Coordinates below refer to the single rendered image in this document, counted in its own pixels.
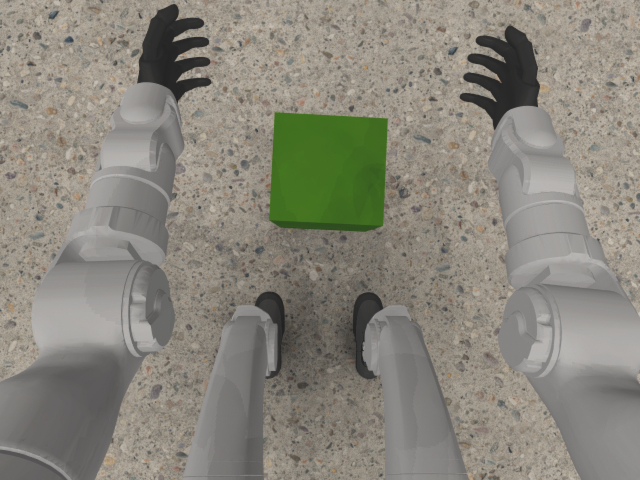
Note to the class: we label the left robot forearm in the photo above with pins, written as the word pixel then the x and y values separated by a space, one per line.
pixel 130 192

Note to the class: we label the right robot hand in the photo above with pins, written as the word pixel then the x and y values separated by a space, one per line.
pixel 518 75

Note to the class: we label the left robot hand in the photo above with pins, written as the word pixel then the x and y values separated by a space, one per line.
pixel 156 64

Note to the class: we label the robot right upper arm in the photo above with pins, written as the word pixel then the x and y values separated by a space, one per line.
pixel 580 350

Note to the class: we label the carton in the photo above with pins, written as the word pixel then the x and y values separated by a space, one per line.
pixel 328 172

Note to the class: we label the robot left shin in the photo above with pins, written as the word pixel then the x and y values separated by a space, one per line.
pixel 247 310

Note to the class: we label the right robot forearm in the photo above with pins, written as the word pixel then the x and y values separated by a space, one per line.
pixel 543 216

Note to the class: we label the robot left upper arm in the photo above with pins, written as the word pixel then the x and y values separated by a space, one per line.
pixel 95 322

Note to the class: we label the left robot thigh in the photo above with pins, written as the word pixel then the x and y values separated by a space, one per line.
pixel 228 440

